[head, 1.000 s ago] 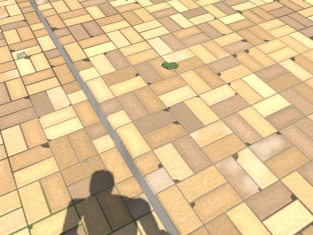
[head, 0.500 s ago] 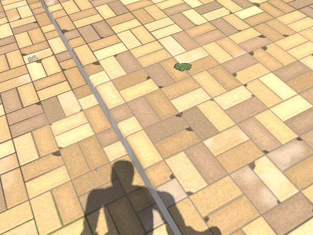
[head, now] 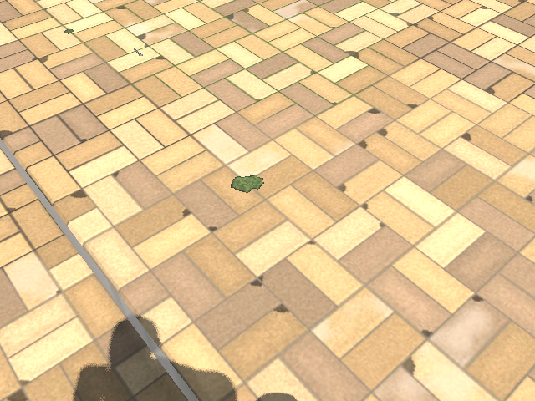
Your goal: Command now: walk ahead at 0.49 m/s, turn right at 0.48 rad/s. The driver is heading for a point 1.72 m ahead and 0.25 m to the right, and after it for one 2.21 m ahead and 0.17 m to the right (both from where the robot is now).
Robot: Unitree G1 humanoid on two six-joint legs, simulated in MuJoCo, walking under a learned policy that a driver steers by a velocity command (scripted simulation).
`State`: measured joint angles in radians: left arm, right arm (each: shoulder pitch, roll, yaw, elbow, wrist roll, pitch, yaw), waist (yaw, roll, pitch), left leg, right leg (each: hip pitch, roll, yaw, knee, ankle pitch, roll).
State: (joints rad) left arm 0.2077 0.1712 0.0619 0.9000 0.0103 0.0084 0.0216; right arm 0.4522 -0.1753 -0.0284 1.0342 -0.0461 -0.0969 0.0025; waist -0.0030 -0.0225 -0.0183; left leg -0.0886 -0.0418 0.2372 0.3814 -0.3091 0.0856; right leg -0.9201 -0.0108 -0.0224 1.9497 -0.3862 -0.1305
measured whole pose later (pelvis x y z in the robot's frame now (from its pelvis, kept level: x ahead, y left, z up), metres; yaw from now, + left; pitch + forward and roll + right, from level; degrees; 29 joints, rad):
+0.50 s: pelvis +0.33 -0.05 +0.10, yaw -16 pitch +4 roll -1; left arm 0.35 0.22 0.03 1.00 0.09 -0.09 -0.05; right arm 0.13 -0.20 0.02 0.71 -0.09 -0.09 0.04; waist 0.01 0.00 -0.07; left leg -0.97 0.03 -0.21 1.62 -0.12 0.14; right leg -0.41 0.20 -0.05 0.79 -0.46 -0.18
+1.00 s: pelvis +0.69 -0.10 +0.15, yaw -21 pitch +5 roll +2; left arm 0.18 0.24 0.02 0.85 0.08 -0.09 -0.06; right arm 0.45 -0.21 -0.02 0.98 -0.05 -0.11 0.01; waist -0.07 -0.01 -0.09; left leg -0.20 -0.09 0.04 0.31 -0.19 0.09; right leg -0.79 -0.09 0.08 1.13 -0.16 -0.02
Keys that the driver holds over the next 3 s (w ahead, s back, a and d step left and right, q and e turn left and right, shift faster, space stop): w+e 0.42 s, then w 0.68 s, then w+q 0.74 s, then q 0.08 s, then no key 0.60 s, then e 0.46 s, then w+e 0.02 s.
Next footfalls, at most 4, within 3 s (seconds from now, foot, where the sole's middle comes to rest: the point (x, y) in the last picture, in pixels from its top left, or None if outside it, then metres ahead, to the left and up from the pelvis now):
0.26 right None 0.32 -0.07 -0.63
0.74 left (291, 303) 0.73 -0.03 -0.63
1.24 right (402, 235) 0.96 -0.36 -0.63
1.74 left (315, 162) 1.26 -0.13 -0.63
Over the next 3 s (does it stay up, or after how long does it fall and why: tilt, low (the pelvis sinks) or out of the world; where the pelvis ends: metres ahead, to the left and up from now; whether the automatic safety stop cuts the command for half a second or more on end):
stays up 1.39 -0.22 0.13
